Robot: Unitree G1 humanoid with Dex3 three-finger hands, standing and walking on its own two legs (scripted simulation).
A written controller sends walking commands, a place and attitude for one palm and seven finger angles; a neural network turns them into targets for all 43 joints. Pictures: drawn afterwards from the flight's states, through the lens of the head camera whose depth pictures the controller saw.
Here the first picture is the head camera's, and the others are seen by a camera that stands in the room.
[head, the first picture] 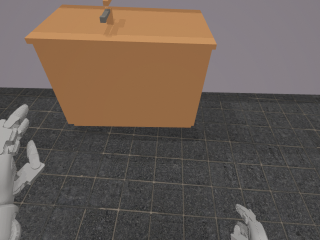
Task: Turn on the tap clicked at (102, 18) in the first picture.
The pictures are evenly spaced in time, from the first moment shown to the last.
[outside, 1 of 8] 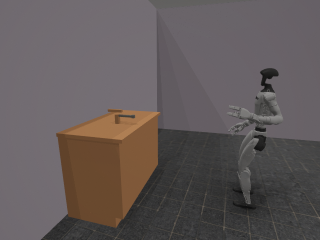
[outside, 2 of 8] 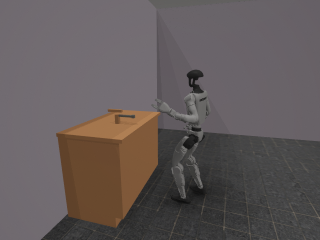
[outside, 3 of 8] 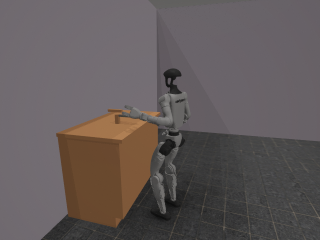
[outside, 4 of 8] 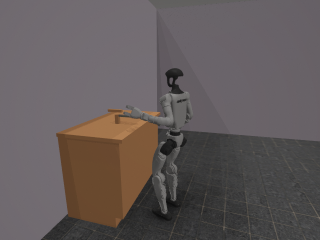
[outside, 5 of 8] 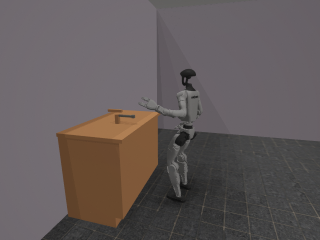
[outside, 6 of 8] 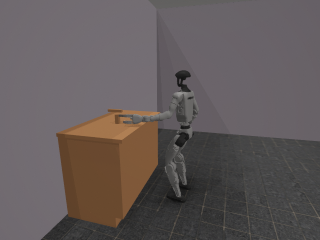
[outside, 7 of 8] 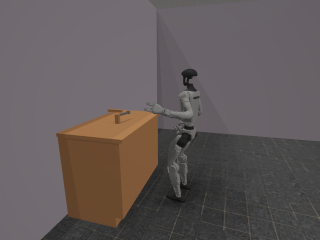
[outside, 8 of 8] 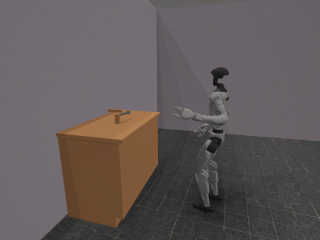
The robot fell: no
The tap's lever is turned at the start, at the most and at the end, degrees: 0 75 75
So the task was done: yes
